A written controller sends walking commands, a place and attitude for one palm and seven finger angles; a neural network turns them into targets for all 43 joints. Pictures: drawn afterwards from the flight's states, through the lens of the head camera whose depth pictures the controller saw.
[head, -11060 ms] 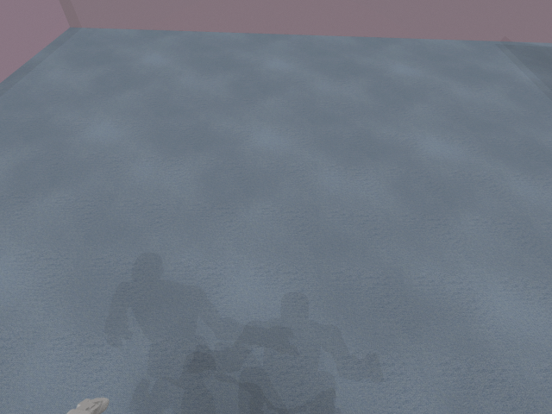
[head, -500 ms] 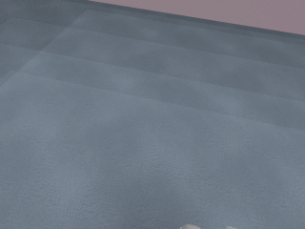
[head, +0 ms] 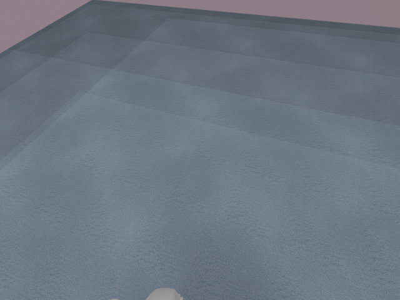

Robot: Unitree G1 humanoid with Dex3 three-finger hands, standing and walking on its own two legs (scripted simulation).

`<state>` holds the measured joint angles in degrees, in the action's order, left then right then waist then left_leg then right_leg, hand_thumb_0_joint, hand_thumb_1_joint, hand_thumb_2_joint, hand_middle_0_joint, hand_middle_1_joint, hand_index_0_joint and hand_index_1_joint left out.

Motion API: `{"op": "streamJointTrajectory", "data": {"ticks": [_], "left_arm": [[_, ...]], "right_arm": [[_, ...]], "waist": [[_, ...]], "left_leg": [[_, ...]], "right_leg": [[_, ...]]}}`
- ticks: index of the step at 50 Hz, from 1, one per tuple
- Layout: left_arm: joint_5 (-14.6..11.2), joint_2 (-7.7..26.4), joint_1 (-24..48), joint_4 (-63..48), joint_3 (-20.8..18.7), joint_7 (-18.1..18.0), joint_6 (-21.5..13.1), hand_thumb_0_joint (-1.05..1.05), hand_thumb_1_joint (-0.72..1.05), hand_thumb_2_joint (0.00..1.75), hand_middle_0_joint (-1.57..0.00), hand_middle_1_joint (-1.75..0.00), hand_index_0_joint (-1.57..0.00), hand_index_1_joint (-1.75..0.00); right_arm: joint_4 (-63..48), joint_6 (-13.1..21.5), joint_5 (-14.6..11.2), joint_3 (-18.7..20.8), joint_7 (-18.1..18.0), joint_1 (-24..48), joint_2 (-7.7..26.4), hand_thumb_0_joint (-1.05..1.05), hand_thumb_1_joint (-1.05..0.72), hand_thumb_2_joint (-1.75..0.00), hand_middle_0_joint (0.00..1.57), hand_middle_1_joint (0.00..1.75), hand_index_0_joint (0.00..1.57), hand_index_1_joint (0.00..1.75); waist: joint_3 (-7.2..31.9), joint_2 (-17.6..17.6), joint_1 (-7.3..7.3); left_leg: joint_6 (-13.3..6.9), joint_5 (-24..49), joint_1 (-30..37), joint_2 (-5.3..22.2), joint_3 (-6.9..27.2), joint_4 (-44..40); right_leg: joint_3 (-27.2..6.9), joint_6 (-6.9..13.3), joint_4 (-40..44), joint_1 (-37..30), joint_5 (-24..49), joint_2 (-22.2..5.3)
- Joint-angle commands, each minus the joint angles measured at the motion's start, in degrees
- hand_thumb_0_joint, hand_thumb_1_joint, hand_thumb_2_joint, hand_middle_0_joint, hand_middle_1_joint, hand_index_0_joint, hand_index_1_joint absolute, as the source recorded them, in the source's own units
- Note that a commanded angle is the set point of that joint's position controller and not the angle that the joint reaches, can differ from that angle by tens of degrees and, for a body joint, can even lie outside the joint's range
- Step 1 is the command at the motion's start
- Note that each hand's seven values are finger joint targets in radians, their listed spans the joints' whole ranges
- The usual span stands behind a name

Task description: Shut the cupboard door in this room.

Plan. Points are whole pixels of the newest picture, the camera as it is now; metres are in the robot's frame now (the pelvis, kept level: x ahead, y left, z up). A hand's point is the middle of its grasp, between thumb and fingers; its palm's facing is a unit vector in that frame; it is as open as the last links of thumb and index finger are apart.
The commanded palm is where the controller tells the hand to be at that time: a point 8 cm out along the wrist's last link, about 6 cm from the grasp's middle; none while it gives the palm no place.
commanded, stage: turn or walk to find it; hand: left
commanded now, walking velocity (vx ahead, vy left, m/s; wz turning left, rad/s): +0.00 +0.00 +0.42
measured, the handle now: out of the picture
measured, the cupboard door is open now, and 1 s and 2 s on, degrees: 88 88 88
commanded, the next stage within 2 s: none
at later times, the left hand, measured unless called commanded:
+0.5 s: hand out of the picture -0.03 +0.28 -0.17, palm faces +0.26 -0.93 -0.25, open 7.4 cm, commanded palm none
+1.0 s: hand out of the picture -0.05 +0.19 -0.15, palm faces +0.41 -0.87 -0.26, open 7.4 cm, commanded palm none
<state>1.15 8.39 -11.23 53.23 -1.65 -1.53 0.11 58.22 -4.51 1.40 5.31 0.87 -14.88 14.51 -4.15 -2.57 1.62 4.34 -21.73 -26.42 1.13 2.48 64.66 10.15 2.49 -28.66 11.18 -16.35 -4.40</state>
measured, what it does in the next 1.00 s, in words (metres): steps on the spot, turning left: left foot, then right foot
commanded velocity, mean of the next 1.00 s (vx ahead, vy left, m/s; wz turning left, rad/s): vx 0.00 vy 0.00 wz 0.42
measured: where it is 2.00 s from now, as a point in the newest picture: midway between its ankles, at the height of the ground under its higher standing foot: outside the picture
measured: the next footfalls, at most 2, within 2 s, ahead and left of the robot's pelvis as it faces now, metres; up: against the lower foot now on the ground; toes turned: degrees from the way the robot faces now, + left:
left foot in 0.24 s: +0.00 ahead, +0.15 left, +0.00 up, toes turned +11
right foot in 0.76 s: +0.02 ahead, -0.08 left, +0.00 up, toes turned +14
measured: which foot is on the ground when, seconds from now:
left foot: up 0.00-0.22, down 0.24-0.76, up 0.78-1.00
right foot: down 0.00-0.26, up 0.28-0.74, down 0.76-1.00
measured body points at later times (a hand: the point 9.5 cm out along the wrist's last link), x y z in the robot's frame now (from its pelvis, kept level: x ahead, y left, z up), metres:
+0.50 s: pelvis -0.03 +0.06 +0.00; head -0.02 +0.08 +0.45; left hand -0.05 +0.33 -0.15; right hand +0.12 -0.16 -0.13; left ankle -0.04 +0.14 -0.74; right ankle -0.02 -0.10 -0.66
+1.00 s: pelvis -0.05 -0.01 +0.00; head -0.02 -0.03 +0.45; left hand -0.07 +0.24 -0.13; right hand +0.06 -0.24 -0.17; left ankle -0.14 +0.13 -0.65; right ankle -0.02 -0.09 -0.74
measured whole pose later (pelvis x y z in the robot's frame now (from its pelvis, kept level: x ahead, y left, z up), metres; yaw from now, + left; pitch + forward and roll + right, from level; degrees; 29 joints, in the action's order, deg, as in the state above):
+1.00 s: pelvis -0.05 -0.01 +0.00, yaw +24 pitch -1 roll +2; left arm 1.1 8.3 -11.7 53.3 -1.7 -1.6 0.5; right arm 58.0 -4.5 1.5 5.6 1.0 -15.3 14.3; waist -3.6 -2.5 1.8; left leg 3.9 -19.9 -28.2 0.8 2.7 66.8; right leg 9.4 1.9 -28.4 11.5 -15.9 -4.2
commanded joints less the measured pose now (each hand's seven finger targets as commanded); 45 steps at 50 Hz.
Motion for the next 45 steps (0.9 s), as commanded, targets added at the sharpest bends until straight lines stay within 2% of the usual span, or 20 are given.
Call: {"op": "streamJointTrajectory", "data": {"ticks": [1, 6, 8, 10, 11, 12, 13, 14, 15, 17, 19, 31, 34, 36, 37, 38, 39, 40, 42, 45], "left_arm": [[0.2, 13.0, -5.2, -1.5, -3.2, -0.5, -1.1, 0.00, 0.90, 0.90, -0.20, -0.30, -0.20, -0.30], [0.7, 14.6, -5.8, -0.3, -3.8, -0.4, -0.4, 0.00, 0.90, 0.90, -0.20, -0.30, -0.20, -0.30], [0.7, 15.3, -5.2, 0.2, -4.1, -0.3, -0.2, 0.00, 0.90, 0.90, -0.20, -0.30, -0.20, -0.30], [0.3, 15.3, -3.8, 0.4, -4.2, -0.2, 0.2, 0.00, 0.90, 0.90, -0.20, -0.30, -0.20, -0.30], [-0.3, 14.3, -3.9, 0.1, -4.0, 0.0, 0.6, 0.00, 0.90, 0.90, -0.20, -0.30, -0.20, -0.30], [-0.6, 11.4, -4.9, -1.2, -3.6, 0.3, 1.0, 0.00, 0.90, 0.90, -0.20, -0.30, -0.20, -0.30], [-0.3, 8.7, -2.6, -3.2, -2.5, 0.4, 1.3, 0.00, 0.90, 0.90, -0.20, -0.30, -0.20, -0.30], [0.1, 9.9, 1.4, -3.2, -2.4, -0.2, 2.4, 0.00, 0.90, 0.90, -0.20, -0.30, -0.20, -0.30], [-0.1, 10.1, 2.7, -2.9, -2.9, 0.0, 2.5, 0.00, 0.90, 0.90, -0.20, -0.30, -0.20, -0.30], [-0.1, 10.4, -0.6, -0.7, -3.2, 0.9, 2.1, 0.00, 0.90, 0.90, -0.20, -0.30, -0.20, -0.30], [0.0, 10.4, -2.1, 0.1, -3.2, 1.0, 2.0, 0.00, 0.90, 0.90, -0.20, -0.30, -0.20, -0.30], [-0.5, 8.2, 2.6, -3.7, -2.5, 0.4, 1.7, 0.00, 0.90, 0.90, -0.20, -0.30, -0.20, -0.30], [-0.8, 8.1, 0.3, -3.4, -2.4, 0.3, 1.2, 0.00, 0.90, 0.90, -0.20, -0.30, -0.20, -0.30], [-0.8, 8.9, -3.9, -2.4, -2.6, 0.0, 0.5, 0.00, 0.90, 0.90, -0.20, -0.30, -0.20, -0.30], [-0.3, 11.9, -5.7, -2.4, -3.1, -0.3, -0.2, 0.00, 0.90, 0.90, -0.20, -0.30, -0.20, -0.30], [0.5, 16.5, -6.5, -2.5, -4.0, -0.7, -0.6, 0.00, 0.90, 0.90, -0.20, -0.30, -0.20, -0.30], [-0.1, 17.2, -4.8, -3.6, -4.0, -0.7, -0.3, 0.00, 0.90, 0.90, -0.20, -0.30, -0.20, -0.30], [-0.2, 15.9, -1.7, -4.4, -4.2, -0.8, -0.4, 0.00, 0.90, 0.90, -0.20, -0.30, -0.20, -0.30], [-0.4, 12.2, 3.7, -5.4, -3.1, -0.7, -0.3, 0.00, 0.90, 0.90, -0.20, -0.30, -0.20, -0.30], [-0.3, 10.5, 1.8, -4.7, -2.5, -0.5, -1.1, 0.00, 0.90, 0.90, -0.20, -0.30, -0.20, -0.30]], "right_arm": [[-4.7, 1.2, -0.3, -0.5, -0.3, 4.7, 2.1, 0.00, -0.90, -0.90, 0.20, 0.30, 0.20, 0.30], [-5.7, 2.0, -0.8, -1.3, -0.2, 7.6, 1.5, 0.00, -0.90, -0.90, 0.20, 0.30, 0.20, 0.30], [-5.8, 2.4, -1.0, -1.5, -0.4, 6.6, 1.5, 0.00, -0.90, -0.90, 0.20, 0.30, 0.20, 0.30], [-5.2, 2.9, -0.8, -1.4, -0.4, 3.9, 2.2, 0.00, -0.90, -0.90, 0.20, 0.30, 0.20, 0.30], [-5.0, 3.4, -0.7, -1.0, -0.4, 2.2, 4.3, 0.00, -0.90, -0.90, 0.20, 0.30, 0.20, 0.30], [-5.4, 3.9, -0.3, 0.1, -0.4, 1.0, 9.3, 0.00, -0.90, -0.90, 0.20, 0.30, 0.20, 0.30], [-5.3, 3.5, -0.2, 0.9, -0.7, -1.2, 13.3, 0.00, -0.90, -0.90, 0.20, 0.30, 0.20, 0.30], [-4.1, 3.6, -0.1, 0.8, -1.5, -2.1, 12.4, 0.00, -0.90, -0.90, 0.20, 0.30, 0.20, 0.30], [-4.7, 3.5, -0.1, 0.4, -2.0, 0.3, 11.3, 0.00, -0.90, -0.90, 0.20, 0.30, 0.20, 0.30], [-6.3, 3.9, -0.3, -0.6, -2.1, 5.8, 8.6, 0.00, -0.90, -0.90, 0.20, 0.30, 0.20, 0.30], [-6.7, 4.3, -0.5, -0.7, -2.0, 5.8, 8.0, 0.00, -0.90, -0.90, 0.20, 0.30, 0.20, 0.30], [-6.5, 3.5, 0.1, 0.5, -1.6, 2.1, 8.0, 0.00, -0.90, -0.90, 0.20, 0.30, 0.20, 0.30], [-6.7, 3.3, 0.2, 0.7, -1.5, 2.8, 7.9, 0.00, -0.90, -0.90, 0.20, 0.30, 0.20, 0.30], [-7.1, 3.2, -0.3, 0.8, -1.3, 3.4, 7.1, 0.00, -0.90, -0.90, 0.20, 0.30, 0.20, 0.30], [-7.3, 3.3, -0.9, 0.7, -1.0, 2.8, 4.7, 0.00, -0.90, -0.90, 0.20, 0.30, 0.20, 0.30], [-8.6, 3.4, -1.0, 0.0, -0.7, 2.3, 1.0, 0.00, -0.90, -0.90, 0.20, 0.30, 0.20, 0.30], [-9.0, 2.6, -0.2, 0.7, -1.0, 3.7, 3.5, 0.00, -0.90, -0.90, 0.20, 0.30, 0.20, 0.30], [-8.1, 1.8, 0.0, 1.1, -0.8, 3.6, 3.8, 0.00, -0.90, -0.90, 0.20, 0.30, 0.20, 0.30], [-5.5, 1.2, 0.0, 1.2, -0.1, 0.7, 3.5, 0.00, -0.90, -0.90, 0.20, 0.30, 0.20, 0.30], [-4.0, 1.0, 0.0, 0.8, 0.1, -1.5, 2.6, 0.00, -0.90, -0.90, 0.20, 0.30, 0.20, 0.30]], "waist": [[3.6, 11.8, -3.57], [4.5, 14.0, -4.60], [5.2, 13.6, -3.88], [5.9, 12.9, -1.69], [7.0, 7.3, -0.49], [8.5, -7.2, 0.15], [6.9, -14.9, 1.41], [6.1, -13.7, 2.93], [3.6, -11.9, 1.61], [3.2, -6.7, -1.36], [4.5, -4.6, -1.71], [5.3, -5.7, 0.28], [6.1, -6.4, -0.88], [8.2, -3.5, -3.12], [8.8, 3.5, -3.79], [7.7, 18.5, -4.07], [6.0, 17.0, -4.38], [4.0, 16.0, -2.96], [0.6, 8.9, 0.22], [1.3, 11.9, -0.16]], "left_leg": [[0.4, -3.3, -3.5, 1.1, -2.3, -5.5], [-0.9, -5.8, 2.2, 0.8, -5.4, -17.7], [-1.5, -3.8, 6.3, 0.4, -6.9, -24.0], [-2.1, 4.3, 13.0, 0.4, -7.9, -34.5], [-3.1, 11.2, 20.2, 2.2, -5.9, -41.5], [-7.4, 20.6, 27.1, 13.3, 9.4, -45.6], [-13.6, 33.9, 25.5, 22.4, 17.7, -47.1], [-13.4, 31.7, 20.9, 21.3, 17.6, -48.2], [-13.1, 29.6, 19.0, 18.8, 15.6, -48.0], [-12.1, 28.5, 18.9, 14.4, 9.4, -47.5], [-11.7, 30.2, 19.9, 12.1, 6.9, -47.4], [-14.6, 23.8, 17.7, 11.9, 15.5, -46.3], [-13.9, 25.1, 13.7, 10.6, 17.4, -44.4], [-11.0, 22.2, 9.1, 7.5, 15.9, -39.8], [-7.8, 14.0, 2.1, 3.6, 12.2, -34.0], [-3.4, -4.3, -8.0, -4.9, 2.0, -21.9], [-3.0, -11.0, -7.0, -3.9, 2.5, -10.5], [-3.1, -9.2, -6.2, -2.8, 4.1, -3.0], [-2.6, -2.0, -5.9, -0.8, 2.8, 4.2], [-0.8, 2.7, -6.0, -0.1, 0.7, 5.6]], "right_leg": [[-9.5, 5.3, 8.7, -7.9, 27.4, -15.5], [-8.5, 6.1, 6.7, -7.0, 27.8, -16.5], [-7.7, 5.4, 4.9, -5.6, 26.4, -17.0], [-4.5, 2.3, 0.8, -2.4, 22.2, -15.6], [-2.4, -0.5, -4.7, 3.0, 16.3, -13.9], [0.7, -4.5, -15.7, 14.0, -0.5, -7.1], [-1.3, -6.3, -25.5, 20.5, -20.6, -3.0], [-7.1, -6.2, -30.8, 19.7, -19.2, -3.0], [-8.6, -6.0, -33.9, 21.0, -15.7, -2.8], [-8.8, -6.5, -36.5, 20.9, -8.1, -2.8], [-8.7, -7.2, -36.8, 19.8, -5.2, -2.3], [-8.8, -7.0, -19.7, 13.7, -9.2, 0.7], [-8.0, -6.1, -10.0, 6.4, -6.9, 2.4], [-7.5, -5.7, 4.2, -3.6, 3.1, 2.1], [-13.1, -4.2, 10.7, -11.1, 4.3, -3.9], [-27.5, 1.5, 13.7, -14.2, 6.4, -18.5], [-28.9, 6.1, 14.8, -4.8, 6.7, -23.8], [-28.0, 6.5, 15.7, 0.2, 3.1, -21.3], [-18.4, 4.0, 14.6, 3.9, 2.5, -15.7], [-11.5, 2.7, 12.8, 0.4, 10.5, -12.6]]}}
